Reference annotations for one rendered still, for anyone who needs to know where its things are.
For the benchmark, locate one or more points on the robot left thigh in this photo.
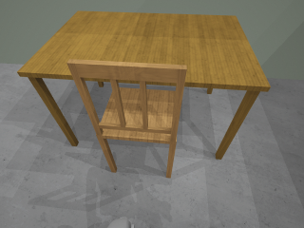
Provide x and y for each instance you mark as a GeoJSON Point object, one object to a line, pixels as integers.
{"type": "Point", "coordinates": [121, 223]}

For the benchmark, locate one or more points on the chair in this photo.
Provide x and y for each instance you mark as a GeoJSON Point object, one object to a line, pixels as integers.
{"type": "Point", "coordinates": [133, 114]}

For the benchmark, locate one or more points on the table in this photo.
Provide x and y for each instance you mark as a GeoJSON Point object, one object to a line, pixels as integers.
{"type": "Point", "coordinates": [214, 49]}

